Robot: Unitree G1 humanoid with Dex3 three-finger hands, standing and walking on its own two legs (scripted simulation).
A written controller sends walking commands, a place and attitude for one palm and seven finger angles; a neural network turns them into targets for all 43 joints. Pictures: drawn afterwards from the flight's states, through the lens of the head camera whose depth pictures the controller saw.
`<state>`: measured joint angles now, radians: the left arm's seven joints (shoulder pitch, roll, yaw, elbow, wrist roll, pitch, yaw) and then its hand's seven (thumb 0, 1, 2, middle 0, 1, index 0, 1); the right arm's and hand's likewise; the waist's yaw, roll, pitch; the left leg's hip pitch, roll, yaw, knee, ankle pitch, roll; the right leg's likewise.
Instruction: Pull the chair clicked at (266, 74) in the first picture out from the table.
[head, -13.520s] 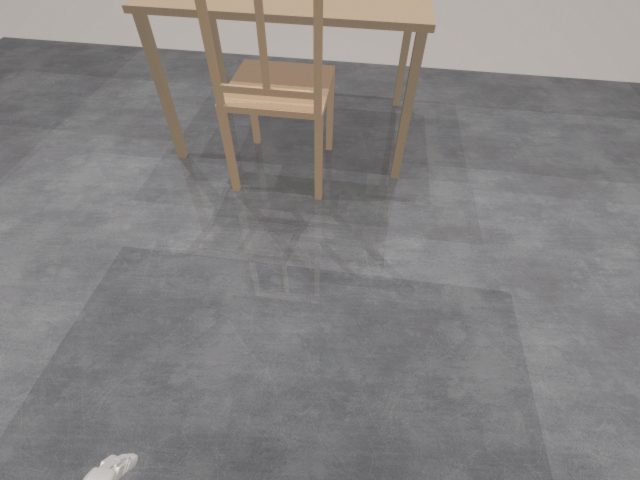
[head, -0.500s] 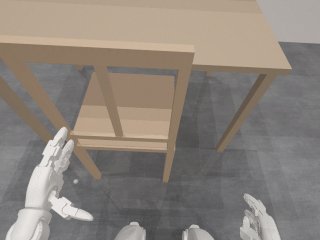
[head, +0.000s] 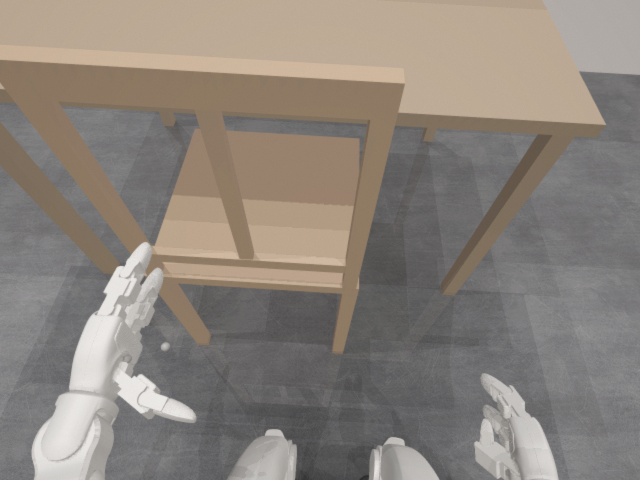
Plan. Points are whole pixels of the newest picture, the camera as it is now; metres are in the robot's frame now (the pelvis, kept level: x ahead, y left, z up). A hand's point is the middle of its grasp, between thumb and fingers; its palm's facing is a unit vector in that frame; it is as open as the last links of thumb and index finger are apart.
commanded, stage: aim the fingers beside a spindle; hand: left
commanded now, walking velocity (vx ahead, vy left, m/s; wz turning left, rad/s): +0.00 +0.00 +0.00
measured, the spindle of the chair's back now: (231, 198) +0.49 +0.16 +0.01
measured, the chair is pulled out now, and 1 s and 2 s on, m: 0.00 0.00 0.00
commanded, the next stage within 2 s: none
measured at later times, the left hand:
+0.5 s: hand (187, 324) +0.29 +0.18 +0.02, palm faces -0.04 -1.00 -0.04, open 16.9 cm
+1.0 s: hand (227, 310) +0.32 +0.14 -0.01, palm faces -0.08 -1.00 -0.03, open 16.9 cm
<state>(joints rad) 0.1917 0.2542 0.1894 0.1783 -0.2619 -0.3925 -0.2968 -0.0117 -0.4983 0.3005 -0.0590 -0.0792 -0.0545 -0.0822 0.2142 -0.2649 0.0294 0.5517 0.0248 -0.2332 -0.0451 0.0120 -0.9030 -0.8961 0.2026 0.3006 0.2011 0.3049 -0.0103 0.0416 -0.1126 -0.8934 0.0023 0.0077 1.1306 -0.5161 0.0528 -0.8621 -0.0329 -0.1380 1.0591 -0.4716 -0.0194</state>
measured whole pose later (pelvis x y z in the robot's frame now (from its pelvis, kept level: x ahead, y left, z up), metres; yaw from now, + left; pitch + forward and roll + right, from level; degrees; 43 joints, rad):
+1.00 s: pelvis +0.00 +0.00 -0.02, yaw -1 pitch +21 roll -2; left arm -0.06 0.20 0.11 0.34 -0.18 -0.43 -0.18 -0.01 -0.50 0.30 -0.06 -0.08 -0.06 -0.08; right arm 0.20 -0.26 0.01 0.57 0.01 -0.14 -0.01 0.01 -0.90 -0.90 0.20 0.30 0.20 0.30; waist -0.03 0.04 -0.14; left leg -1.05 0.01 0.03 1.24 -0.55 0.05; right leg -1.04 -0.04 -0.11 1.19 -0.51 -0.02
